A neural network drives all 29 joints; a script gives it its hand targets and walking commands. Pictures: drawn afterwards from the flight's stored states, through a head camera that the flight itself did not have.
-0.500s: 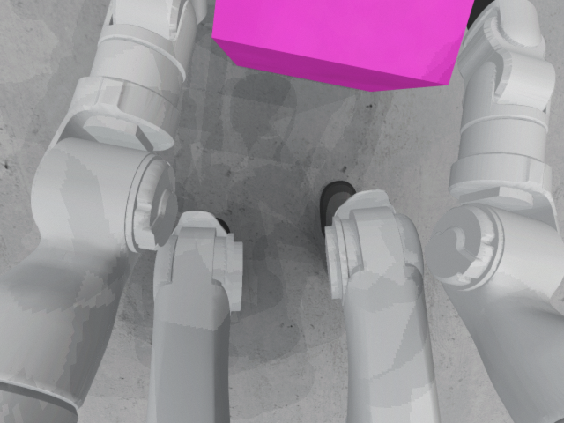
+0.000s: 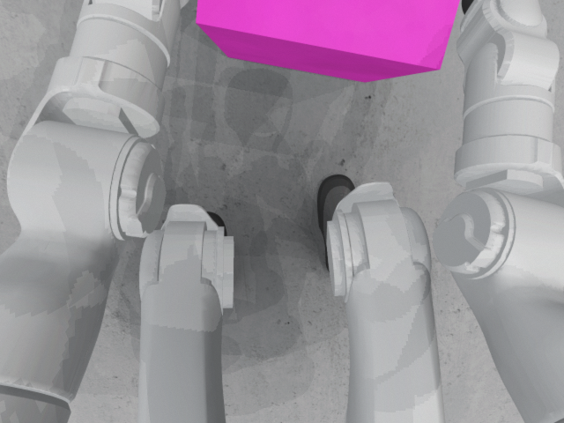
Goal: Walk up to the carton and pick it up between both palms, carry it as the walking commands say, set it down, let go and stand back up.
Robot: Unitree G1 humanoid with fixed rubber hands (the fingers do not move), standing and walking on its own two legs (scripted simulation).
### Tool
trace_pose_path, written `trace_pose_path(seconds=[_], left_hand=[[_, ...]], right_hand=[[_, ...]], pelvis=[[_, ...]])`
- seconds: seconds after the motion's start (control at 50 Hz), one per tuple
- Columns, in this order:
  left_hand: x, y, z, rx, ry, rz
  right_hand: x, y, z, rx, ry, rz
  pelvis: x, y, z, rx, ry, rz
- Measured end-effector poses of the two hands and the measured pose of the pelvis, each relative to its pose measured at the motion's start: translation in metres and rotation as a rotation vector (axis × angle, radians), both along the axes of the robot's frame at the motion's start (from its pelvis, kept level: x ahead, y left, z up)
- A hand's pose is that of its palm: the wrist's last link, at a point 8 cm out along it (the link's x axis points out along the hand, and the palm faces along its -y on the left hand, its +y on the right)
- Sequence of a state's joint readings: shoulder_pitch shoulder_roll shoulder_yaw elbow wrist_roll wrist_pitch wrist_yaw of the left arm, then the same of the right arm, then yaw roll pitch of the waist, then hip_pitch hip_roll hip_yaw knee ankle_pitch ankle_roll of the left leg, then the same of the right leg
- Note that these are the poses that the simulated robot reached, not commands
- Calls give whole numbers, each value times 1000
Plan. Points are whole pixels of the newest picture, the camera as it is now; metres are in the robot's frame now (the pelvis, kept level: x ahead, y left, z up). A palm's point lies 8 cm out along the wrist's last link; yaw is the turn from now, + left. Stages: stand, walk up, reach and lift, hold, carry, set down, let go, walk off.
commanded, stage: set down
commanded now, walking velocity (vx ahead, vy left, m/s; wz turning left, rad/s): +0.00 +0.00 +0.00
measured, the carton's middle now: out of the picture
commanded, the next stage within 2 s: none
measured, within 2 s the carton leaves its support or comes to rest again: rests again in 0.24 s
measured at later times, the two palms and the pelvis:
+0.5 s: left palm out of the picture +0.58 +0.04 -0.19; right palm out of the picture +0.50 -0.26 -0.18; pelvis +0.01 +0.00 -0.01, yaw +0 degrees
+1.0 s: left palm out of the picture +0.58 +0.04 -0.19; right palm out of the picture +0.50 -0.26 -0.19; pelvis +0.00 +0.00 -0.01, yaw +0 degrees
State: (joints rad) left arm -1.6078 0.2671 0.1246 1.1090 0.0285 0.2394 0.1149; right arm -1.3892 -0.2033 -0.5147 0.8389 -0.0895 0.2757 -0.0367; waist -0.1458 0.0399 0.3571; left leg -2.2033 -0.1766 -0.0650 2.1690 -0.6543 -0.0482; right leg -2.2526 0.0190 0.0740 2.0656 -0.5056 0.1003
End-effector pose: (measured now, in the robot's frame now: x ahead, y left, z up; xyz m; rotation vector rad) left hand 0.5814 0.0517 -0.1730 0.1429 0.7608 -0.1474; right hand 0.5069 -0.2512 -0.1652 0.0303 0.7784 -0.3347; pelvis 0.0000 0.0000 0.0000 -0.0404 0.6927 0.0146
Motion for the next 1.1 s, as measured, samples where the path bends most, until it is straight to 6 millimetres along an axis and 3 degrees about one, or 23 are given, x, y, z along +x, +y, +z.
trace_pose_path(seconds=[0.18,1.1], left_hand=[[-3,-2,-12,-18,12,-12],[-3,-9,-19,-40,-37,-74]], right_hand=[[-3,-4,-9,-6,17,1],[-10,-11,-22,-6,5,-8]], pelvis=[[6,3,-2,-1,16,4],[-2,-4,-10,-9,-45,6]])
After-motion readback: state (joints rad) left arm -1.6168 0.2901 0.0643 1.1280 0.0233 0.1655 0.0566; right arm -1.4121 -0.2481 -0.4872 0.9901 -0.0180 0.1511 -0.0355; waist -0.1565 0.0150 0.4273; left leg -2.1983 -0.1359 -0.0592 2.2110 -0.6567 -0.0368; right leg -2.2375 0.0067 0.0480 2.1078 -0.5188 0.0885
